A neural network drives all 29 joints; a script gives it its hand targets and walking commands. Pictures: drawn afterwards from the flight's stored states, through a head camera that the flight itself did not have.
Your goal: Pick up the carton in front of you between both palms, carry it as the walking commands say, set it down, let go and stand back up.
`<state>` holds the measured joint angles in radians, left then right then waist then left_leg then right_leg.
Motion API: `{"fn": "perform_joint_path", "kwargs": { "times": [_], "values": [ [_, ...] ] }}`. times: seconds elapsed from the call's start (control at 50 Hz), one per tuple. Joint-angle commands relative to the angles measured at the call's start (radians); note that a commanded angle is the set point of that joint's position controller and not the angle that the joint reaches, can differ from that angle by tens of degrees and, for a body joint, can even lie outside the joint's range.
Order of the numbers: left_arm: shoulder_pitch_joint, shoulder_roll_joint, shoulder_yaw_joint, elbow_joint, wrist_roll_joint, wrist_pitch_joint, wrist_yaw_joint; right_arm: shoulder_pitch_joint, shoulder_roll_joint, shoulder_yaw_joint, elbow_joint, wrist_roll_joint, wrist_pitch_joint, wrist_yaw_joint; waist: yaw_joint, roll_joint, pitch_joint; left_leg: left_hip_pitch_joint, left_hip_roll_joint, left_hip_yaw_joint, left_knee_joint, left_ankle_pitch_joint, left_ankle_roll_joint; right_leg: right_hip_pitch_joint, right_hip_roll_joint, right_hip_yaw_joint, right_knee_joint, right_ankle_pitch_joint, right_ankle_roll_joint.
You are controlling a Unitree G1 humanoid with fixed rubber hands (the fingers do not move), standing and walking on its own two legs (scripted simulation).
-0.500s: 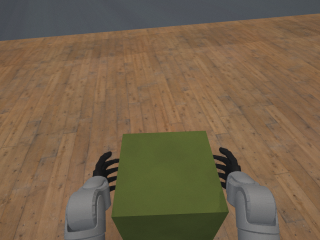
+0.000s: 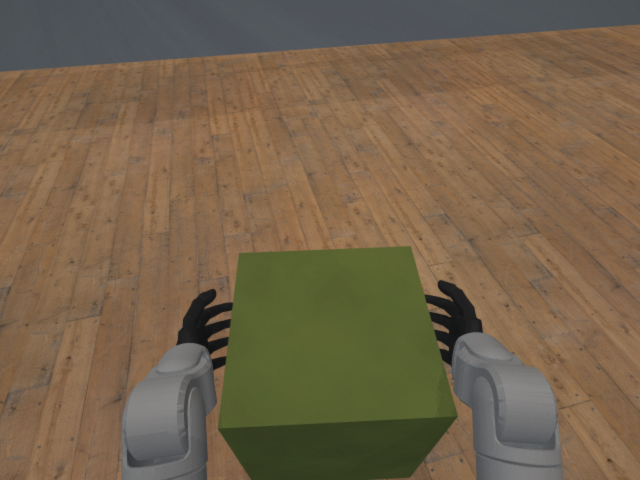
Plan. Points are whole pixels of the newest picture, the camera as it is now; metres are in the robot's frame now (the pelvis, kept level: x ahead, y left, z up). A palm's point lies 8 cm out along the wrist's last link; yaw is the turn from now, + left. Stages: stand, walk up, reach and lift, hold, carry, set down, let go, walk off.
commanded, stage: carry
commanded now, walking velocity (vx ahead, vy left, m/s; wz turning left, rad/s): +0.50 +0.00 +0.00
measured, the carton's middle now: (329, 371) +0.28 +0.00 +0.01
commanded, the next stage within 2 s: none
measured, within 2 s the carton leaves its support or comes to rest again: neither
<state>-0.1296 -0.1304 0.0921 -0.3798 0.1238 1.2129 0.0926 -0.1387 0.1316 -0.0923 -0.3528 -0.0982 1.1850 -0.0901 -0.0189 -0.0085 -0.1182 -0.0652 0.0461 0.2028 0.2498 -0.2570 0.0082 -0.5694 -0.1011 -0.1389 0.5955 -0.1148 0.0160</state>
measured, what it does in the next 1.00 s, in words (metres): walks ahead: right foot, then left foot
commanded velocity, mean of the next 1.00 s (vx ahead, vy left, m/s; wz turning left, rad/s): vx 0.39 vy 0.00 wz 0.00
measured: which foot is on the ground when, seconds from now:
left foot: down 0.00-0.10, up 0.12-0.54, down 0.56-1.00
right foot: up 0.00-0.08, down 0.10-0.60, up 0.62-0.98, down 1.00-1.00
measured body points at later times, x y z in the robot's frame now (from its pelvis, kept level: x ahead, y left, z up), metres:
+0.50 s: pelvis +0.32 -0.02 -0.01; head +0.31 -0.03 +0.44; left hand +0.58 +0.14 +0.08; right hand +0.60 -0.16 +0.08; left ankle +0.44 +0.11 -0.72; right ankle +0.20 -0.12 -0.75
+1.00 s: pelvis +0.64 -0.01 -0.02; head +0.64 +0.00 +0.43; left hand +0.91 +0.16 +0.07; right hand +0.92 -0.15 +0.08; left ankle +0.49 +0.09 -0.75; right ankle +0.78 -0.10 -0.74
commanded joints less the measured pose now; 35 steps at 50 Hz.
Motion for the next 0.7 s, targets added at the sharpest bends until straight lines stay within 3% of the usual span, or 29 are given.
{"fn": "perform_joint_path", "kwargs": {
  "times": [0.0, 0.04, 0.06, 0.08, 0.1, 0.12, 0.14, 0.16, 0.18, 0.2, 0.24, 0.3, 0.36, 0.46, 0.5, 0.54, 0.56, 0.58, 0.6, 0.62, 0.66, 0.68],
  "values": [
    [-0.439, -0.863, -0.705, -0.029, -0.401, 0.005, -0.243, -0.398, 0.859, 0.684, -0.024, 0.390, 0.028, 0.265, -0.003, 0.170, -0.115, 0.119, 0.209, -0.091, -0.045, 0.324, 0.085, 0.048, 0.028, -0.055, -0.093, 0.063, -0.012],
    [-0.442, -0.853, -0.695, -0.010, -0.405, 0.014, -0.252, -0.405, 0.852, 0.682, -0.007, 0.381, 0.035, 0.263, 0.004, 0.162, -0.104, 0.100, 0.200, -0.060, 0.038, 0.355, 0.065, 0.152, 0.048, -0.094, -0.155, 0.039, -0.027],
    [-0.435, -0.851, -0.689, 0.007, -0.406, 0.017, -0.256, -0.410, 0.851, 0.685, -0.001, 0.378, 0.038, 0.262, 0.017, 0.130, -0.124, 0.050, 0.167, -0.010, 0.156, 0.404, 0.047, 0.284, 0.084, -0.138, -0.190, 0.002, -0.032],
    [-0.428, -0.849, -0.681, 0.027, -0.407, 0.017, -0.259, -0.406, 0.847, 0.686, 0.007, 0.375, 0.040, 0.261, 0.029, 0.081, -0.182, -0.065, 0.134, 0.023, 0.330, 0.401, 0.020, 0.496, 0.067, -0.110, -0.169, -0.044, -0.040],
    [-0.409, -0.844, -0.669, 0.051, -0.397, 0.014, -0.262, -0.425, 0.837, 0.689, -0.003, 0.378, 0.045, 0.261, 0.051, -0.100, -0.237, -0.241, 0.065, 0.044, 0.591, 0.210, -0.030, 0.641, -0.127, 0.210, -0.277, -0.157, -0.087],
    [-0.416, -0.859, -0.661, 0.077, -0.390, 0.003, -0.266, -0.467, 0.859, 0.710, -0.027, 0.386, 0.049, 0.262, 0.049, -0.338, -0.275, -0.538, -0.047, -0.025, 0.831, -0.170, -0.057, 0.842, -0.316, 0.581, -0.356, -0.132, -0.211],
    [-0.425, -0.889, -0.666, 0.064, -0.404, -0.003, -0.269, -0.477, 0.874, 0.714, -0.014, 0.391, 0.043, 0.266, 0.042, -0.279, -0.264, -0.633, -0.009, -0.146, 0.969, -0.241, -0.025, 0.827, -0.342, 0.598, -0.364, -0.014, -0.235],
    [-0.446, -0.927, -0.678, 0.048, -0.414, -0.012, -0.272, -0.495, 0.905, 0.719, -0.019, 0.399, 0.033, 0.269, 0.043, -0.205, -0.262, -0.647, 0.033, -0.179, 1.007, -0.215, -0.002, 0.783, -0.306, 0.496, -0.339, 0.089, -0.225],
    [-0.471, -0.956, -0.689, 0.033, -0.422, -0.022, -0.275, -0.506, 0.937, 0.725, -0.021, 0.403, 0.020, 0.270, 0.041, -0.102, -0.268, -0.640, 0.064, -0.196, 0.976, -0.157, 0.011, 0.744, -0.290, 0.425, -0.333, 0.117, -0.201],
    [-0.498, -0.975, -0.698, 0.009, -0.431, -0.030, -0.276, -0.506, 0.963, 0.728, -0.022, 0.407, 0.010, 0.270, 0.037, -0.049, -0.254, -0.609, 0.089, -0.203, 0.906, -0.101, 0.011, 0.682, -0.270, 0.357, -0.356, 0.119, -0.173],
    [-0.514, -0.989, -0.713, -0.027, -0.449, -0.041, -0.278, -0.485, 0.987, 0.733, -0.032, 0.403, -0.009, 0.262, 0.035, -0.080, -0.261, -0.549, 0.082, -0.170, 0.791, -0.033, 0.004, 0.637, -0.238, 0.250, -0.396, 0.068, -0.147],
    [-0.484, -0.965, -0.724, -0.054, -0.461, -0.044, -0.284, -0.432, 0.984, 0.728, -0.041, 0.379, -0.023, 0.246, 0.035, -0.108, -0.230, -0.552, 0.069, -0.121, 0.616, 0.015, -0.019, 0.627, -0.217, 0.165, -0.435, 0.045, -0.162],
    [-0.464, -0.919, -0.721, -0.080, -0.461, -0.036, -0.284, -0.414, 0.951, 0.725, -0.069, 0.370, -0.018, 0.234, 0.037, -0.118, -0.175, -0.542, 0.050, -0.068, 0.424, 0.104, -0.025, 0.636, -0.178, 0.087, -0.428, 0.128, -0.150],
    [-0.418, -0.848, -0.693, -0.060, -0.423, -0.003, -0.272, -0.402, 0.880, 0.713, -0.073, 0.374, 0.022, 0.238, 0.041, -0.146, -0.099, -0.480, 0.016, -0.006, 0.265, 0.206, -0.004, 0.661, -0.152, 0.014, -0.391, 0.254, -0.116],
    [-0.419, -0.833, -0.686, -0.043, -0.412, 0.008, -0.268, -0.411, 0.861, 0.703, -0.060, 0.380, 0.036, 0.244, 0.039, -0.151, -0.091, -0.398, -0.002, 0.024, 0.222, 0.185, 0.013, 0.664, -0.149, -0.013, -0.319, 0.341, -0.095],
    [-0.435, -0.823, -0.685, -0.035, -0.407, 0.018, -0.266, -0.399, 0.852, 0.688, -0.029, 0.381, 0.045, 0.251, 0.013, -0.091, -0.168, -0.084, -0.060, 0.089, 0.181, 0.126, 0.022, 0.538, -0.089, -0.110, -0.059, 0.415, -0.052],
    [-0.449, -0.809, -0.680, -0.030, -0.405, 0.022, -0.266, -0.393, 0.846, 0.680, -0.016, 0.378, 0.048, 0.253, -0.013, 0.001, -0.219, 0.104, 0.075, -0.102, 0.141, 0.051, 0.041, 0.373, -0.059, -0.109, 0.160, 0.216, -0.017],
    [-0.484, -0.821, -0.698, -0.058, -0.419, 0.033, -0.265, -0.395, 0.845, 0.664, 0.025, 0.365, 0.039, 0.257, -0.021, 0.289, -0.303, 0.321, 0.337, -0.586, 0.032, -0.050, 0.192, 0.076, 0.065, -0.077, 0.480, -0.056, 0.036],
    [-0.496, -0.832, -0.700, -0.040, -0.418, 0.030, -0.268, -0.392, 0.877, 0.671, 0.033, 0.374, 0.036, 0.260, -0.009, 0.306, -0.267, 0.349, 0.383, -0.706, -0.039, 0.124, 0.228, -0.103, 0.096, 0.041, 0.630, -0.363, 0.015],
    [-0.504, -0.870, -0.706, -0.021, -0.421, 0.021, -0.271, -0.421, 0.908, 0.679, 0.009, 0.387, 0.029, 0.262, -0.007, 0.222, -0.263, 0.322, 0.365, -0.594, -0.002, 0.248, 0.218, -0.137, 0.039, 0.110, 0.705, -0.358, -0.013],
    [-0.516, -0.935, -0.713, -0.013, -0.426, -0.003, -0.274, -0.464, 0.969, 0.699, -0.012, 0.405, 0.013, 0.267, 0.000, 0.046, -0.253, 0.201, 0.322, -0.418, 0.013, 0.336, 0.155, -0.102, -0.032, 0.145, 0.622, -0.243, -0.033],
    [-0.516, -0.958, -0.717, -0.016, -0.428, -0.014, -0.272, -0.485, 0.982, 0.708, -0.028, 0.416, 0.005, 0.270, 0.007, 0.060, -0.248, 0.149, 0.298, -0.352, -0.015, 0.279, 0.121, -0.066, -0.044, 0.139, 0.546, -0.195, -0.031]
  ]
}}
